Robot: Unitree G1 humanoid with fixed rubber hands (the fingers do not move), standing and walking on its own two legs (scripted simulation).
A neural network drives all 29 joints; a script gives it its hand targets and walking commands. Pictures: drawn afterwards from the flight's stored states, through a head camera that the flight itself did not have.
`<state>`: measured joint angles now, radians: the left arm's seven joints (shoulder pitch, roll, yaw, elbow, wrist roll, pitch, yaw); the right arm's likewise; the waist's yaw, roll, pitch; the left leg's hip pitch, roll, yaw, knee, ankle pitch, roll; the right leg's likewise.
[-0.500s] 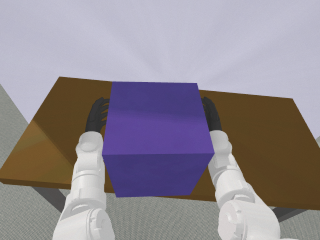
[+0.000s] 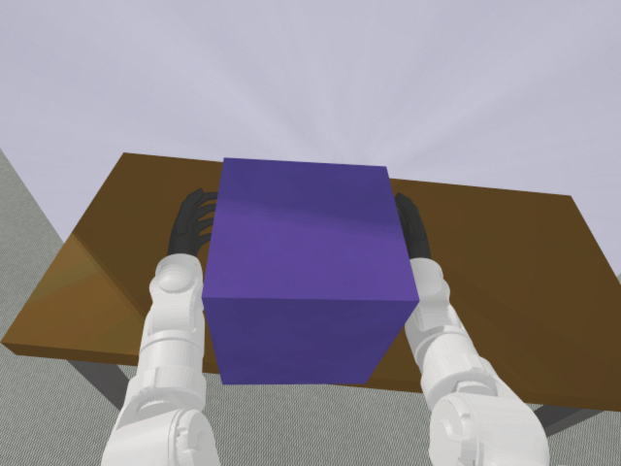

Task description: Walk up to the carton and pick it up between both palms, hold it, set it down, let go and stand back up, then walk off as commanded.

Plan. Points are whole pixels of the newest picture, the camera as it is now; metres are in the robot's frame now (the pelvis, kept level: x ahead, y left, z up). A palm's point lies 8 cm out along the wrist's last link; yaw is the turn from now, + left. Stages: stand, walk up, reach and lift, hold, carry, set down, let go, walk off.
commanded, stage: reach and lift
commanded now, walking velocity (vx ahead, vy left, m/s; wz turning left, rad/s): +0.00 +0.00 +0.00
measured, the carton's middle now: (300, 280) +0.35 +0.05 +0.04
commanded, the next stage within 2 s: none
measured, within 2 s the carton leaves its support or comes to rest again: neither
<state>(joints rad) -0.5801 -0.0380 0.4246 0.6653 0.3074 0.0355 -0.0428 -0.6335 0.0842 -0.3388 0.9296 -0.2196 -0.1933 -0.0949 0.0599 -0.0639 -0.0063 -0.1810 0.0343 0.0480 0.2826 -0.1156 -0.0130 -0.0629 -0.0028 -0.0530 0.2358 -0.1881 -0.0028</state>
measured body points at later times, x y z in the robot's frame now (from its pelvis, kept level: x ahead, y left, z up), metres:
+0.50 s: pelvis -0.03 +0.00 +0.00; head -0.05 +0.04 +0.45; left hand +0.37 +0.19 +0.13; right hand +0.37 -0.12 +0.12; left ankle +0.02 +0.12 -0.75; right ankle -0.04 -0.11 -0.75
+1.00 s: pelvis -0.02 +0.00 +0.00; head -0.06 +0.03 +0.45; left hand +0.37 +0.17 +0.16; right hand +0.37 -0.13 +0.15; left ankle +0.02 +0.12 -0.75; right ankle -0.04 -0.11 -0.75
